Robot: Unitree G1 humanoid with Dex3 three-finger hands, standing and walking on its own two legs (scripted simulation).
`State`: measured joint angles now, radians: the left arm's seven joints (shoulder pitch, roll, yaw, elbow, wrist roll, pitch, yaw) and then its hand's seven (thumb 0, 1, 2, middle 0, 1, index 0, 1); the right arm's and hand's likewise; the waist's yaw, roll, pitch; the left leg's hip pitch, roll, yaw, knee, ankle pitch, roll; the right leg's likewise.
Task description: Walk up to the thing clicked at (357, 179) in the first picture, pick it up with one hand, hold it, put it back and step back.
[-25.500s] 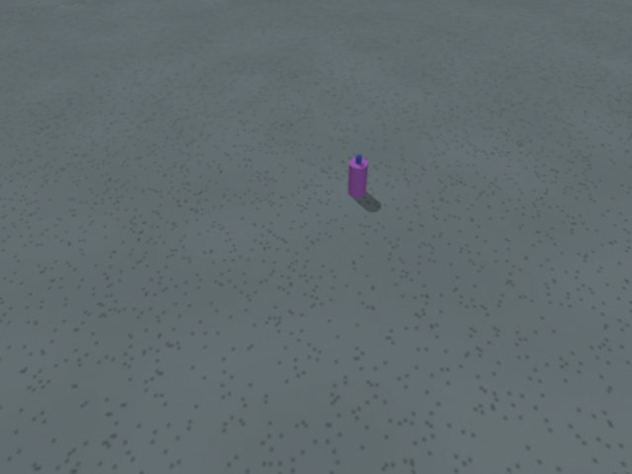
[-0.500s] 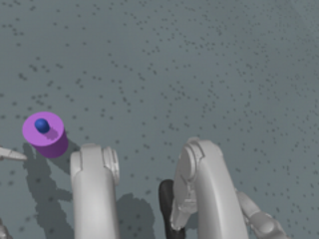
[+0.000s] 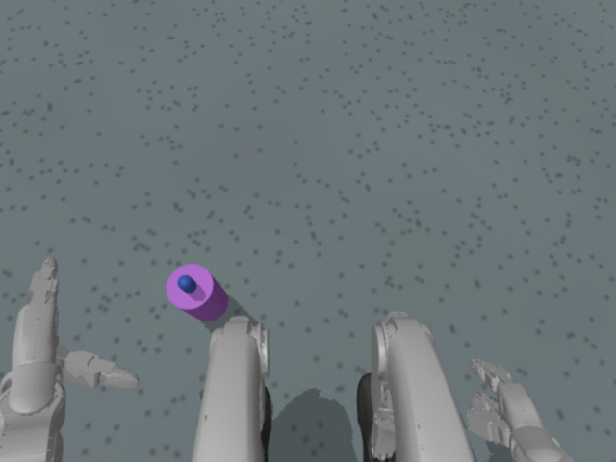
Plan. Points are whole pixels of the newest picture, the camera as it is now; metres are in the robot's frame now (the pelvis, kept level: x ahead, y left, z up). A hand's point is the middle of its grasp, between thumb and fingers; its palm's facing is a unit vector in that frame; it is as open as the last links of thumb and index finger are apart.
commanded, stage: home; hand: left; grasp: from the side
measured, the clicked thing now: (198, 293) +0.39 +0.24 -0.36
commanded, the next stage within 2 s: none
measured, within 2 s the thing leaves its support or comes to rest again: neither
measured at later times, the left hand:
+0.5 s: hand (48, 348) +0.26 +0.22 +0.12, palm faces +0.17 -0.92 -0.35, open 17.3 cm
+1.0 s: hand (7, 374) +0.24 +0.20 +0.20, palm faces +0.17 -0.94 -0.30, open 17.6 cm
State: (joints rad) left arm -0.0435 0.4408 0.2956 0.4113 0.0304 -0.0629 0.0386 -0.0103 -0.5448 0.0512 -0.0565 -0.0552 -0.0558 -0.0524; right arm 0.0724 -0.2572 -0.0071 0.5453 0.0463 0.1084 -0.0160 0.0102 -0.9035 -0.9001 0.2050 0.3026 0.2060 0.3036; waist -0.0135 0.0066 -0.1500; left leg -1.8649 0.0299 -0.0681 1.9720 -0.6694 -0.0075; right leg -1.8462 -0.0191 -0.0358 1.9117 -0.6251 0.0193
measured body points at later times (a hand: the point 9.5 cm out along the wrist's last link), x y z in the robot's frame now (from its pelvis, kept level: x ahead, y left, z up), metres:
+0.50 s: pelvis +0.07 +0.00 +0.21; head +0.13 +0.02 +0.65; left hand +0.24 +0.27 +0.15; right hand +0.24 -0.24 +0.13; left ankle +0.08 +0.12 -0.44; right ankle +0.10 -0.13 -0.44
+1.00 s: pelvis +0.08 +0.00 +0.25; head +0.10 +0.01 +0.70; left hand +0.23 +0.25 +0.22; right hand +0.27 -0.22 +0.18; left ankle +0.08 +0.12 -0.44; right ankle +0.10 -0.13 -0.44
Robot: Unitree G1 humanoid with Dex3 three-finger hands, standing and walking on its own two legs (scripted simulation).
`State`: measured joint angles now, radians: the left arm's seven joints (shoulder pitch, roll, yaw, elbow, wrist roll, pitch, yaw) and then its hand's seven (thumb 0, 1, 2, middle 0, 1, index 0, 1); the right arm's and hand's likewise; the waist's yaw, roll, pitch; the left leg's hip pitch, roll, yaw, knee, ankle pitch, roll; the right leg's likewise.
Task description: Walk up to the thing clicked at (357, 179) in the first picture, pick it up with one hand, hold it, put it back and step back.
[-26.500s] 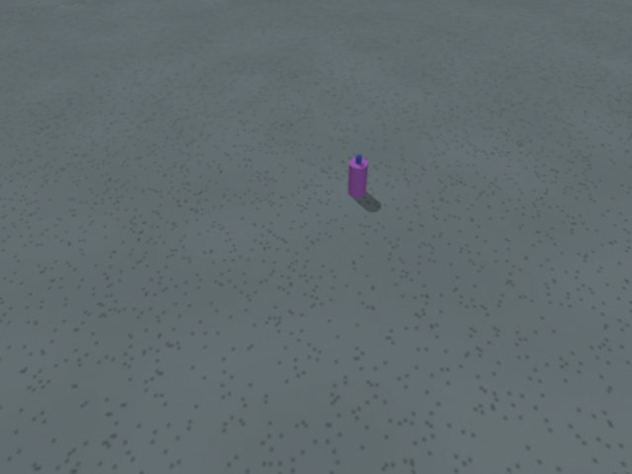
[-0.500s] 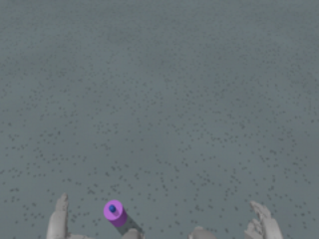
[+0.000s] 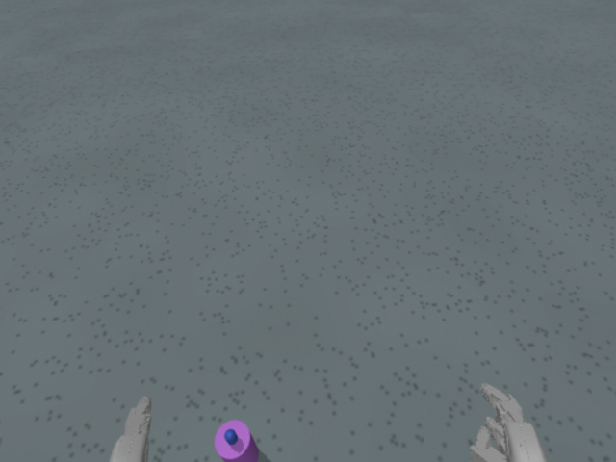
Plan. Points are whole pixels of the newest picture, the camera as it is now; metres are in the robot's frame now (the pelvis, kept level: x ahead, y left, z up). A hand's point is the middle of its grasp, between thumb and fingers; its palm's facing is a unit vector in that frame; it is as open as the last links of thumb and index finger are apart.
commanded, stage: home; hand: left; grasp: from the side
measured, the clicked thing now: (236, 445) +0.32 +0.22 -0.61
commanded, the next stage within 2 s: stand in 1.44 s
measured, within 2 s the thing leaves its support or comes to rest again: neither
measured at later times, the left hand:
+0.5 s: hand out of the picture +0.16 +0.17 -0.06, palm faces +0.10 -0.95 -0.29, open 17.5 cm
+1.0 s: hand out of the picture +0.16 +0.18 -0.05, palm faces +0.11 -0.95 -0.28, open 17.5 cm
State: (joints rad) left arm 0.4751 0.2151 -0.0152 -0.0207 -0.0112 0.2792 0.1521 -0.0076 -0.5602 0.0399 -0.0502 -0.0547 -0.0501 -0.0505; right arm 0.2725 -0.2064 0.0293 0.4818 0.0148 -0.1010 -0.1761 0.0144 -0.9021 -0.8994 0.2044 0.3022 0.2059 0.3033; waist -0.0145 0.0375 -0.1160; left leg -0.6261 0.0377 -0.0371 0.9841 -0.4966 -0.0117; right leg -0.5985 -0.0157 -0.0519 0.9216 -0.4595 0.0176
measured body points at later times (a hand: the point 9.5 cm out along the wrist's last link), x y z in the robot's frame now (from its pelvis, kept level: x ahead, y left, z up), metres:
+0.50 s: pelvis -0.01 -0.01 +0.00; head +0.01 -0.01 +0.45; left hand +0.15 +0.22 -0.03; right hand +0.15 -0.25 -0.07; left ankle +0.00 +0.12 -0.68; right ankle +0.00 -0.13 -0.68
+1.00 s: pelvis -0.01 +0.00 +0.00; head +0.01 +0.00 +0.45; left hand +0.15 +0.23 -0.03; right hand +0.15 -0.24 -0.07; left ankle +0.00 +0.12 -0.68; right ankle +0.00 -0.13 -0.68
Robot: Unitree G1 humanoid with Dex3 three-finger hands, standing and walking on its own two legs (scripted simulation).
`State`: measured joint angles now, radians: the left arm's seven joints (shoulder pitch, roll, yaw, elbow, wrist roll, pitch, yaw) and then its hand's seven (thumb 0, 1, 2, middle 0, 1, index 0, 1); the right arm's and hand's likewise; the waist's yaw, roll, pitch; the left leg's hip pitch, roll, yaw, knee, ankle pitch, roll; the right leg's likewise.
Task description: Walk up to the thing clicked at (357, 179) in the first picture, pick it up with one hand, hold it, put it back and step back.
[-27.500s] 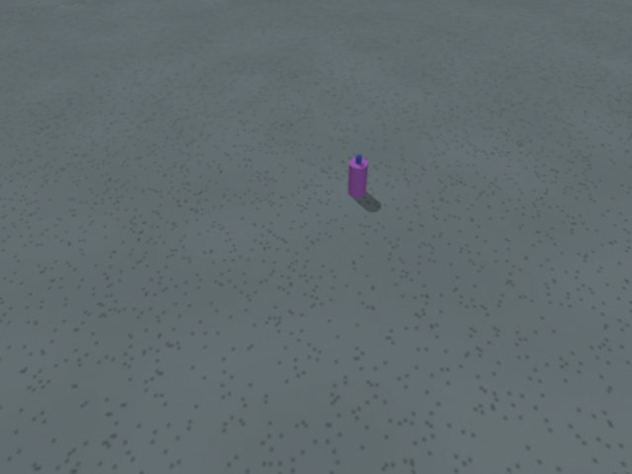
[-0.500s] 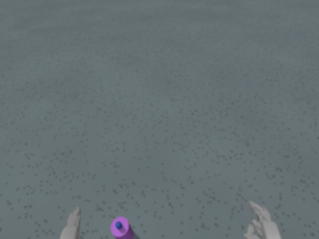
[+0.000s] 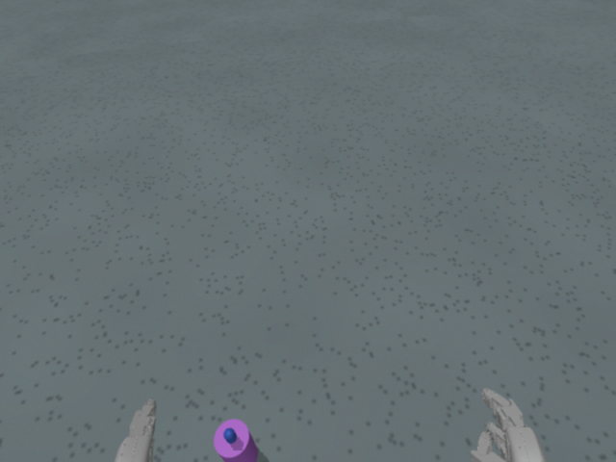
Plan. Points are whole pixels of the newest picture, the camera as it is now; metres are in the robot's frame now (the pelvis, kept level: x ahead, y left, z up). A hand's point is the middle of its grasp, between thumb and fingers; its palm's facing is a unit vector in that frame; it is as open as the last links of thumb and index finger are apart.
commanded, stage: home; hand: left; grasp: from the side
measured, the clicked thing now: (235, 444) +0.33 +0.23 -0.61
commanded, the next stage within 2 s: stand in 0.44 s
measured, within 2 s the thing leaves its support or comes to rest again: neither
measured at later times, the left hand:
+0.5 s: hand out of the picture +0.16 +0.19 -0.06, palm faces +0.11 -0.95 -0.28, open 17.6 cm
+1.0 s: hand out of the picture +0.13 +0.22 -0.10, palm faces -0.02 -0.94 -0.34, open 9.2 cm
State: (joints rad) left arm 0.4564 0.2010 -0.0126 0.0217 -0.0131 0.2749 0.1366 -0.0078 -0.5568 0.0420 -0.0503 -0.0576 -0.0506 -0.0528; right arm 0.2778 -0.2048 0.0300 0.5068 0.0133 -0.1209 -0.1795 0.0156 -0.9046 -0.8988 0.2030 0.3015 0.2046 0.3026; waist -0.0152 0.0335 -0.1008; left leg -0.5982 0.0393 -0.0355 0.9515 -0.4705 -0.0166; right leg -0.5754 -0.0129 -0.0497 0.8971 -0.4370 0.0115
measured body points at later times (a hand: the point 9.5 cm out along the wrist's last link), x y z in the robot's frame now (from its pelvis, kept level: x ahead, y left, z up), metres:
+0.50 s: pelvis +0.00 +0.01 +0.00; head +0.01 +0.01 +0.45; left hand +0.16 +0.24 -0.04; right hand +0.16 -0.23 -0.07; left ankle +0.01 +0.13 -0.69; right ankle +0.01 -0.13 -0.69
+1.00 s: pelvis -0.01 +0.00 +0.02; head +0.01 +0.01 +0.47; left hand +0.13 +0.27 -0.08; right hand +0.12 -0.27 -0.09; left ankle +0.01 +0.13 -0.69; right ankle +0.01 -0.13 -0.69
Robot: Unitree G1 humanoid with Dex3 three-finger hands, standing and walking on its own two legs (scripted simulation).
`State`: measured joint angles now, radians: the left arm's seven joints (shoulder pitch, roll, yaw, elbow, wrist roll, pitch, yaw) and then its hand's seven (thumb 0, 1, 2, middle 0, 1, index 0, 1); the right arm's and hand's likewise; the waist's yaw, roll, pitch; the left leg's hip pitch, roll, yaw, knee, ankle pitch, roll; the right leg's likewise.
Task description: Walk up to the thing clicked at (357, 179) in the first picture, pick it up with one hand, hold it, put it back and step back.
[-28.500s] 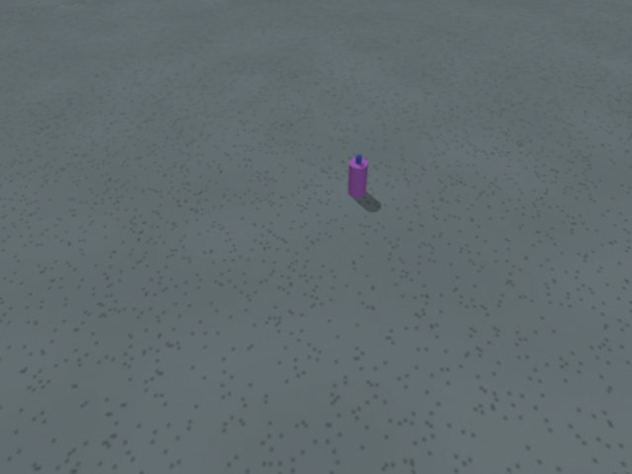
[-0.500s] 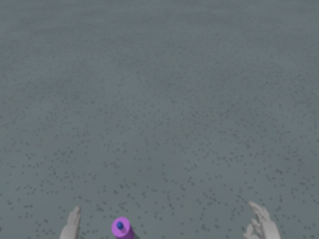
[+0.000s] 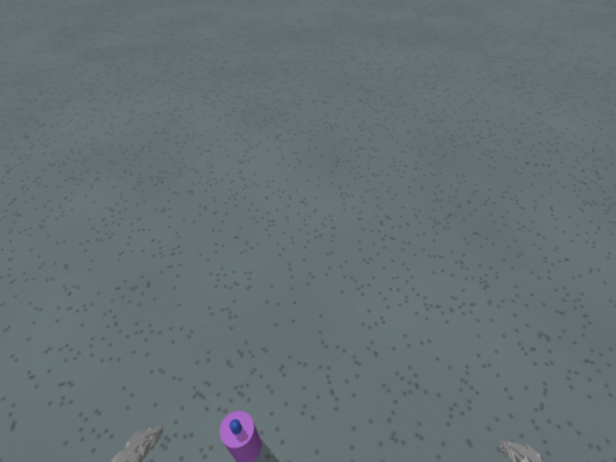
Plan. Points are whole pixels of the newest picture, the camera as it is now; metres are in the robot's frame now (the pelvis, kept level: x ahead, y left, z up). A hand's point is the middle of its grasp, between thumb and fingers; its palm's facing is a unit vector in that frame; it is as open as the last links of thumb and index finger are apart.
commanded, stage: stand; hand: left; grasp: from the side
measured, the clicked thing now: (240, 436) +0.34 +0.22 -0.63
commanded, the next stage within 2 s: none
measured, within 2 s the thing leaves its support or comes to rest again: neither
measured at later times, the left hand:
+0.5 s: hand out of the picture +0.04 +0.25 -0.12, palm faces +0.00 -0.94 -0.35, open 7.4 cm
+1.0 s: hand out of the picture +0.06 +0.25 -0.12, palm faces -0.01 -0.94 -0.35, open 7.4 cm
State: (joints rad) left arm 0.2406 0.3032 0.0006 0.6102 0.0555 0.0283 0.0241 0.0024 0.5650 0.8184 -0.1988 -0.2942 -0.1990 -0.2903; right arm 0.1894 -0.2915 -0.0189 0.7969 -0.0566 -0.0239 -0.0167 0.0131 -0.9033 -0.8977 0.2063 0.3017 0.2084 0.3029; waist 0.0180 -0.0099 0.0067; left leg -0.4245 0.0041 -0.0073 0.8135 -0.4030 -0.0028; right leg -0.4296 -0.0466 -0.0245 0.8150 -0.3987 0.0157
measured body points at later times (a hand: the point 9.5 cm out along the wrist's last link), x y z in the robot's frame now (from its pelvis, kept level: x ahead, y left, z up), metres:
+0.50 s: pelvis +0.00 +0.01 +0.04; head +0.00 +0.00 +0.49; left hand +0.04 +0.30 -0.10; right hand +0.07 -0.27 -0.10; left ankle +0.02 +0.12 -0.70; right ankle +0.02 -0.13 -0.70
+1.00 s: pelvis +0.00 +0.00 +0.04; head +0.00 +0.00 +0.49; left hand +0.06 +0.30 -0.09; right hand +0.06 -0.29 -0.10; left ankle +0.02 +0.12 -0.70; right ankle +0.02 -0.13 -0.70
